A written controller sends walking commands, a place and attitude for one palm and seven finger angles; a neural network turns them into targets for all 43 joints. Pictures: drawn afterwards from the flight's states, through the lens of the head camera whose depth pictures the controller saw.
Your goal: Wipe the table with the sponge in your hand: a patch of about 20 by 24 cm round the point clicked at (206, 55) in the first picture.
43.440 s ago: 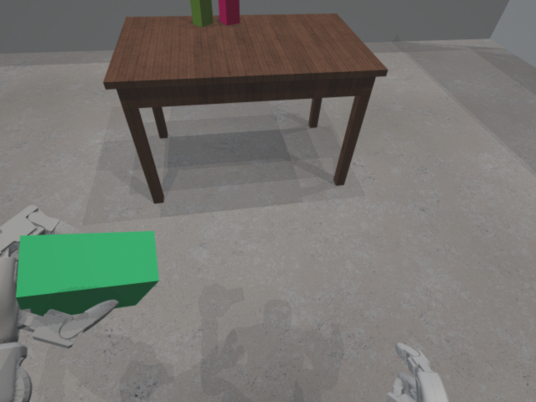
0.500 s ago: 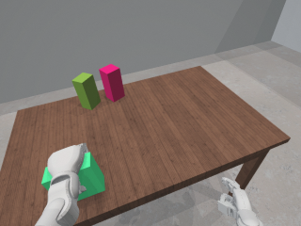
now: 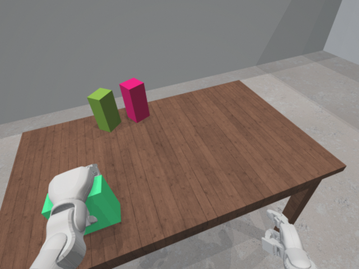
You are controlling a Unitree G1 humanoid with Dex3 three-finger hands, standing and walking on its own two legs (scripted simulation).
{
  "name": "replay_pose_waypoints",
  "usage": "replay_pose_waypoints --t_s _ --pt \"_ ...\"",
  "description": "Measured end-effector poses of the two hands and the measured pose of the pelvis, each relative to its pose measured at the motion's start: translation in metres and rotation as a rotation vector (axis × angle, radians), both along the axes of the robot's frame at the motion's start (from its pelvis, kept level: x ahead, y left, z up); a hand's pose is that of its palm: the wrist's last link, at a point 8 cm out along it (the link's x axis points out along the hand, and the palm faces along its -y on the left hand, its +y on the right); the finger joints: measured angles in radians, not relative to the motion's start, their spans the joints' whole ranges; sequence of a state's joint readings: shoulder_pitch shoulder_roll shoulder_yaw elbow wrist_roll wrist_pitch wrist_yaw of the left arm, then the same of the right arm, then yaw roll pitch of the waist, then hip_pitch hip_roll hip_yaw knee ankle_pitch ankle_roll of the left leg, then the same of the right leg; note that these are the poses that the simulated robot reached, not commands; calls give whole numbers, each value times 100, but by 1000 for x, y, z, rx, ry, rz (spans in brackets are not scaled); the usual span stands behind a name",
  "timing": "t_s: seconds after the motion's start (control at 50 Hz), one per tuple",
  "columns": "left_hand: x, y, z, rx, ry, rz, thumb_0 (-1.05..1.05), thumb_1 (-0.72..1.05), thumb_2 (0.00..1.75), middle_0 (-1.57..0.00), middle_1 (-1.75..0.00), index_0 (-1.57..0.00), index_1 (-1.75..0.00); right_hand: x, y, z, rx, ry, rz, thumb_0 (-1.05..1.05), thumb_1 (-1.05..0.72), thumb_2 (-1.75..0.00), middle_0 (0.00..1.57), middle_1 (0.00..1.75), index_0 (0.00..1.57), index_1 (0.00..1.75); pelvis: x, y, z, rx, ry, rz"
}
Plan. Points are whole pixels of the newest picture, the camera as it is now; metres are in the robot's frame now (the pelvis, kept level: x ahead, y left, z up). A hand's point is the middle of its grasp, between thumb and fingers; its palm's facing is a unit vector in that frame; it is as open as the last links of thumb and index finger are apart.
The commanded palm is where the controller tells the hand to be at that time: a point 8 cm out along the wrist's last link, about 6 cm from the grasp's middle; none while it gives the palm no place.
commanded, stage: lift the sponge slowly off the table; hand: left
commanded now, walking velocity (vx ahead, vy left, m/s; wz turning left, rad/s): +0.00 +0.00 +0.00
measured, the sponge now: (89, 212) +0.23 +0.27 +0.00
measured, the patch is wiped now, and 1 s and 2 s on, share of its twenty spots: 0.95 0.95 0.95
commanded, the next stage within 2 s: bring the sponge back beside the body in 0.60 s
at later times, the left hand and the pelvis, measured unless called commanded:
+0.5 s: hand (86, 184) +0.25 +0.26 +0.09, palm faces +0.08 -0.16 -0.98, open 10.0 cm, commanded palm +0.21 +0.26 +0.16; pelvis +0.00 +0.00 +0.00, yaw +0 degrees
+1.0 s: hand (74, 193) +0.22 +0.26 +0.10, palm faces +0.11 -0.15 -0.98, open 10.0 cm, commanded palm +0.19 +0.26 +0.17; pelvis -0.01 -0.01 +0.00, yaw +0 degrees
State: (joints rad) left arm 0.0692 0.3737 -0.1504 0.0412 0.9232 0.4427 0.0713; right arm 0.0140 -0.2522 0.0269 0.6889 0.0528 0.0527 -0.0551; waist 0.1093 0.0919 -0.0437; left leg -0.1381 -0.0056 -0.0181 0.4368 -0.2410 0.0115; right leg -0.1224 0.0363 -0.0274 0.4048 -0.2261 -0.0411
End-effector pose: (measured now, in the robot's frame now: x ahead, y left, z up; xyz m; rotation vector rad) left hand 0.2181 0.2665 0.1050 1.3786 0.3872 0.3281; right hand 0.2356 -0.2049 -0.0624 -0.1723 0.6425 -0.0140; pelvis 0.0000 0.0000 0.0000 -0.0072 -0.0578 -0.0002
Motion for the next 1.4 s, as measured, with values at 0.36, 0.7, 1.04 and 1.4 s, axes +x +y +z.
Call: replay_pose_waypoints --t_s 0.36,0.7,1.04,1.4 --pt "6 -5 28 11 -47 12 0 -52 107 -74 -136 -76 -136 16 20 10 31 -29 58 1 -90 -90 20 30 20 30 -2 2 2 3 -12 4" --pt "-7 1 37 -11 -55 58 0 -52 107 -74 -136 -76 -136 14 6 13 18 -29 54 1 -90 -90 20 30 20 30 -4 -5 1 4 -18 -2" --pt "-28 -4 49 11 -113 15 0 -52 107 -74 -136 -76 -136 -1 6 8 32 -38 45 1 -90 -90 20 30 20 30 -13 -7 0 4 -39 -4" --pt "-46 0 49 0 -114 3 0 -52 107 -75 -136 -76 -135 -2 10 16 14 -77 56 1 -90 -90 20 30 20 30 -21 -6 0 2 -50 -6"
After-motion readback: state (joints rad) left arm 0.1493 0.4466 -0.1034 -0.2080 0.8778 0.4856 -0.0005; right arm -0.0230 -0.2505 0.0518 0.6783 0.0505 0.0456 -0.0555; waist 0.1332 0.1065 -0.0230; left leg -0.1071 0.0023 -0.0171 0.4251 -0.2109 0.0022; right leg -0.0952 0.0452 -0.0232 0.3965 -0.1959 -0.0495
